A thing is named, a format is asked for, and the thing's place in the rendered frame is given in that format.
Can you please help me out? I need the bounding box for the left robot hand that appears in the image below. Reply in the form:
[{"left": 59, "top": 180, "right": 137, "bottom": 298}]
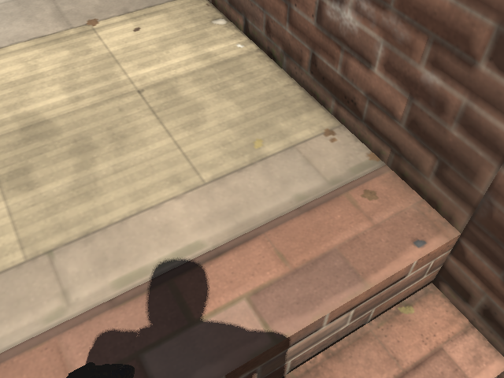
[{"left": 66, "top": 362, "right": 135, "bottom": 378}]

